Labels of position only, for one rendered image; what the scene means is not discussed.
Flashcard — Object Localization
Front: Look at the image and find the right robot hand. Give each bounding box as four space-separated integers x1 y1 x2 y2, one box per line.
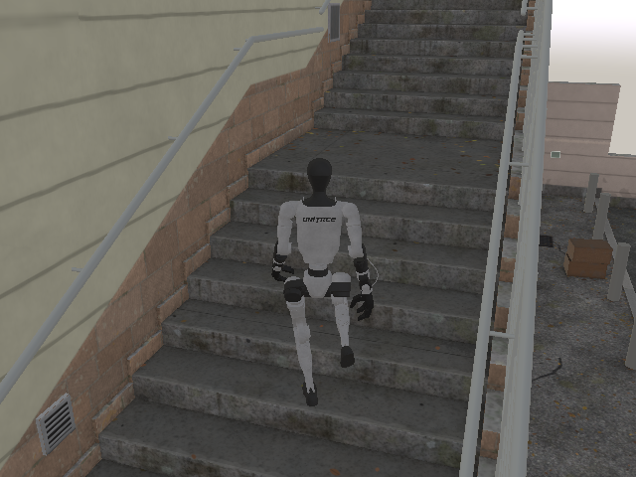
350 291 374 321

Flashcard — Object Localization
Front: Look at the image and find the right robot upper arm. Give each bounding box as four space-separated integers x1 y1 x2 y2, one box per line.
340 201 364 258

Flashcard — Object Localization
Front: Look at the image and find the left robot hand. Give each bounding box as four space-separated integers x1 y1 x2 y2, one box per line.
271 265 294 282

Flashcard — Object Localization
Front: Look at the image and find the robot right forearm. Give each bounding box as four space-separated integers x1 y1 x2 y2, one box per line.
353 243 373 294

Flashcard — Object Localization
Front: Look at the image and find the left robot upper arm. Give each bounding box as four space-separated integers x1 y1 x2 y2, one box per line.
277 201 298 255

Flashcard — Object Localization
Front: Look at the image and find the robot left thigh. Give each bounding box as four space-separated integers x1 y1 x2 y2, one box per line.
283 276 311 344

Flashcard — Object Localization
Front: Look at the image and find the robot left forearm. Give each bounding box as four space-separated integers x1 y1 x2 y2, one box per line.
272 241 287 271

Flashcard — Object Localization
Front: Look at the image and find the robot left foot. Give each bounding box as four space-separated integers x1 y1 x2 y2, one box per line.
302 382 318 406

